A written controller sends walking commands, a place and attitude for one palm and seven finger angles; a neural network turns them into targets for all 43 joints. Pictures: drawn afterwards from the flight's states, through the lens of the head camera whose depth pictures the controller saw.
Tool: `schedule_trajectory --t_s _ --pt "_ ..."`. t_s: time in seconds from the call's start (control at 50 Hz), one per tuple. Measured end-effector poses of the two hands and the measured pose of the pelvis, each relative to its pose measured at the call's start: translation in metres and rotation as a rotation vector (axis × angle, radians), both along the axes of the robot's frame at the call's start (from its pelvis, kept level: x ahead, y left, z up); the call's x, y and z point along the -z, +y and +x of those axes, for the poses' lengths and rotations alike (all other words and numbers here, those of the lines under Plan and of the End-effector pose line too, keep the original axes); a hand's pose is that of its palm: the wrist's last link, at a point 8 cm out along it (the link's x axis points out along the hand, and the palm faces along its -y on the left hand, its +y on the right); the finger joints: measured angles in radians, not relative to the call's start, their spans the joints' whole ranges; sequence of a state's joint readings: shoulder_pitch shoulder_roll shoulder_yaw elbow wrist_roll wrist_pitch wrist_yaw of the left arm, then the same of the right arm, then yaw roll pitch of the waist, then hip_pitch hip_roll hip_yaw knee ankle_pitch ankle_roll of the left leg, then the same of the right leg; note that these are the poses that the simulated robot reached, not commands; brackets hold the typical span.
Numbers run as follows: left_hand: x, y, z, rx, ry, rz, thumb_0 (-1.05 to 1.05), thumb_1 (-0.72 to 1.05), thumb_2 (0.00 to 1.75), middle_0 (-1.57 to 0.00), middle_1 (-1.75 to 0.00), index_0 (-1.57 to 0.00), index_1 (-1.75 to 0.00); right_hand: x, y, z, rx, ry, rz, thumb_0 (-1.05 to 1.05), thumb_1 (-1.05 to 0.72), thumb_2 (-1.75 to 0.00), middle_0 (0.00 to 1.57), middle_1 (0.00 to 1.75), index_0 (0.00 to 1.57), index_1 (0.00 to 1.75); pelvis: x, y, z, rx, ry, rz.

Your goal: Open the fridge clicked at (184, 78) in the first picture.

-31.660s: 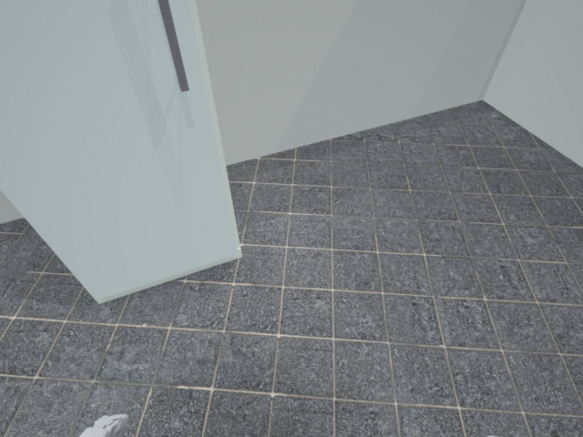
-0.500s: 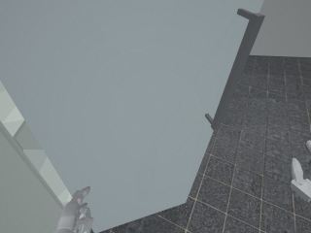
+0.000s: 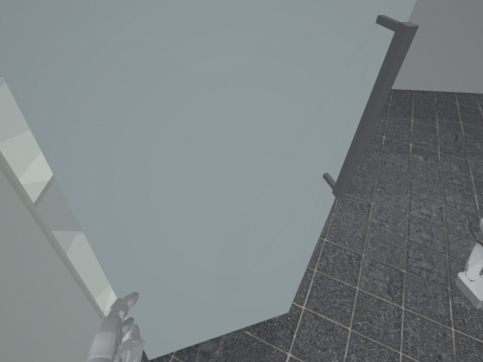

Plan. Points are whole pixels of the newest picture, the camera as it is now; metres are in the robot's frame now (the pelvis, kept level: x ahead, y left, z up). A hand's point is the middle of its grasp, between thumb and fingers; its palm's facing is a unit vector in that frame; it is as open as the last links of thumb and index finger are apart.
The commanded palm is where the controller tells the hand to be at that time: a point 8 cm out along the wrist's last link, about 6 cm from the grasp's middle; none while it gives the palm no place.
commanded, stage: step back with the hand held close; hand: right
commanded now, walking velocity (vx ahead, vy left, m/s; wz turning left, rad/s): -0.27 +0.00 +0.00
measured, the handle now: (357, 121) +0.44 -0.20 +0.22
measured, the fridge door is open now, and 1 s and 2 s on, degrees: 72 72 72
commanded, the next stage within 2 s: stop stepping back and stand still in 1.12 s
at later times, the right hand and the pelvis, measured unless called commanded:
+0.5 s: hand out of the picture +0.14 -0.30 +0.17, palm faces +0.44 +0.76 -0.47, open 7.4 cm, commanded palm +0.08 -0.33 +0.18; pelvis -0.06 -0.03 -0.01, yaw +1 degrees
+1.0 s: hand out of the picture +0.07 -0.29 +0.18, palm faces +0.39 +0.79 -0.47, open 7.4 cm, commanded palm +0.01 -0.33 +0.18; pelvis -0.14 -0.04 -0.01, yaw +2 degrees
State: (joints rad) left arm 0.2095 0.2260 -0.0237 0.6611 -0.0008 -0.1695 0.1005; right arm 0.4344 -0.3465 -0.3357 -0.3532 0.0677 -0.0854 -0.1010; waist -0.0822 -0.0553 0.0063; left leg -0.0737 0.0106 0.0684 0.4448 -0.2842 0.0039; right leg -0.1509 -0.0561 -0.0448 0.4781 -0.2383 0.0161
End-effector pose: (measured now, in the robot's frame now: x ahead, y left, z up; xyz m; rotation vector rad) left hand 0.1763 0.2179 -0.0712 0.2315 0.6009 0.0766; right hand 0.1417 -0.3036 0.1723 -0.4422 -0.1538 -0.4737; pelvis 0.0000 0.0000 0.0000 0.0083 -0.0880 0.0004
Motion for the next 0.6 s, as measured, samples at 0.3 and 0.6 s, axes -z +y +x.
schedule_trajectory --t_s 0.3,0.6 --pt "0.0 -0.012 -0.045 -0.102 0.118 0.042 0.01 0.91 0.9 -0.21 -0.3 -0.2 -0.3 0.008 -0.016 0.004 -0.158 0.029 -0.094 0.02 -0.89 -0.9 0.21 0.3 0.21 0.3 0.005 -0.029 -0.029 -0.029 0.069 0.0" --pt "0.016 -0.03 -0.086 -0.026 0.112 0.01 0.01 0.91 0.9 -0.21 -0.3 -0.2 -0.3 0.0 -0.026 -0.058 -0.063 -0.101 -0.106 0.01 -0.89 -0.9 0.21 0.3 0.21 0.3 0.015 -0.029 -0.072 -0.01 0.063 0.012"
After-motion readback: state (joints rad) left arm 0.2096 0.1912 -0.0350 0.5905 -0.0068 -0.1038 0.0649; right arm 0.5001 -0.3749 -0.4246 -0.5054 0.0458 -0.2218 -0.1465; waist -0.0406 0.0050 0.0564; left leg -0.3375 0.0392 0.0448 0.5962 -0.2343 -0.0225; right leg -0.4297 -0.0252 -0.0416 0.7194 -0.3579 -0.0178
